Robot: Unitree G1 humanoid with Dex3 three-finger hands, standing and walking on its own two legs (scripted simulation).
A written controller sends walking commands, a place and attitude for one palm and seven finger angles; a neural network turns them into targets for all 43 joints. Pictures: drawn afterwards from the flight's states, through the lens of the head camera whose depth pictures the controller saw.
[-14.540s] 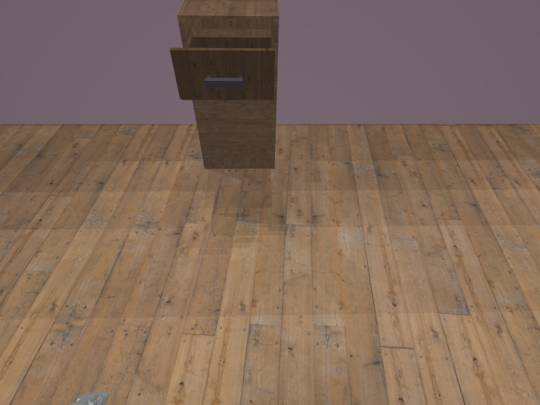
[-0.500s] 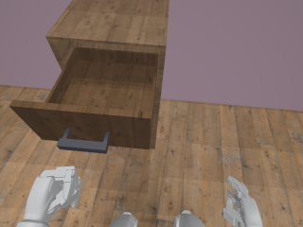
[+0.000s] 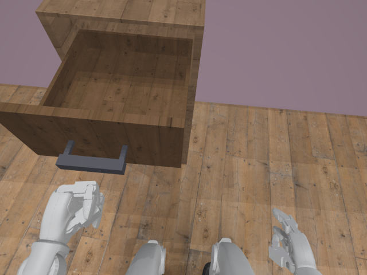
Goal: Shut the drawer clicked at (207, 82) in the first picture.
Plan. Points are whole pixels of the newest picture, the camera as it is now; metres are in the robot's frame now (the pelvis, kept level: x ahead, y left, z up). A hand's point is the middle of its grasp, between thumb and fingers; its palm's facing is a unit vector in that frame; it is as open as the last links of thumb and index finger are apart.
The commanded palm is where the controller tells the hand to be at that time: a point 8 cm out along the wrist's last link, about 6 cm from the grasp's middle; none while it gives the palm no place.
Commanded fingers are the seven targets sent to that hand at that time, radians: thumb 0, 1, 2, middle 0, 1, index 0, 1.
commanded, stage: bring the fist close to the handle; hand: left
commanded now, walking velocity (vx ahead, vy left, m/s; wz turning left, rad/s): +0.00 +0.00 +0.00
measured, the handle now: (95, 155) +0.34 +0.21 +0.04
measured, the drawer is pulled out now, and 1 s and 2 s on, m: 0.28 0.28 0.15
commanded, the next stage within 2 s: push the drawer shut in 0.30 s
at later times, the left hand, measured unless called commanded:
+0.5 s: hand (95, 209) +0.24 +0.18 +0.04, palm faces -0.04 -1.00 -0.06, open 3.3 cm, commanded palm +0.22 +0.23 +0.04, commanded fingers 0.00 0.90 0.90 -1.40 -1.60 -1.40 -1.60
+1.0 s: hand (102, 192) +0.27 +0.18 +0.03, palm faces -0.03 -1.00 -0.07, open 2.8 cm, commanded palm +0.28 +0.23 +0.04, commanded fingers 0.00 0.90 0.90 -1.40 -1.60 -1.40 -1.60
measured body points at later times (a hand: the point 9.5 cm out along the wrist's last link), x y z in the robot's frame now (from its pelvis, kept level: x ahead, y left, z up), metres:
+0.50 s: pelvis +0.01 +0.00 +0.00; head +0.10 +0.01 +0.44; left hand +0.23 +0.23 +0.05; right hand +0.20 -0.24 -0.07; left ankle +0.00 +0.10 -0.63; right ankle +0.04 -0.12 -0.63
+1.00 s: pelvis -0.01 -0.01 +0.00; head +0.10 +0.00 +0.44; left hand +0.27 +0.23 +0.04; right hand +0.17 -0.25 -0.09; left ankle +0.00 +0.10 -0.63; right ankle +0.04 -0.12 -0.63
